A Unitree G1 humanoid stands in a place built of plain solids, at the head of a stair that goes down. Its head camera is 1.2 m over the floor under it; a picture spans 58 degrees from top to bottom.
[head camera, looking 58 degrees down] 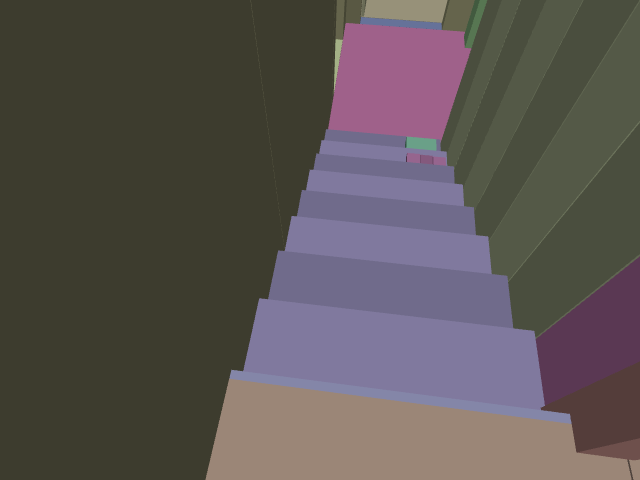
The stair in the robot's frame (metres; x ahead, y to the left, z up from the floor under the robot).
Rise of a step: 0.16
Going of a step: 0.29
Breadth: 0.92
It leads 7 degrees to the right of straight ahead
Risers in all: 9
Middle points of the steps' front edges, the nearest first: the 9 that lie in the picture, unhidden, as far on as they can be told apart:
0.27 -0.21 0.00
0.56 -0.25 -0.16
0.85 -0.28 -0.32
1.13 -0.32 -0.49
1.42 -0.36 -0.65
1.71 -0.39 -0.81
1.99 -0.43 -0.97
2.28 -0.47 -1.13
2.57 -0.50 -1.30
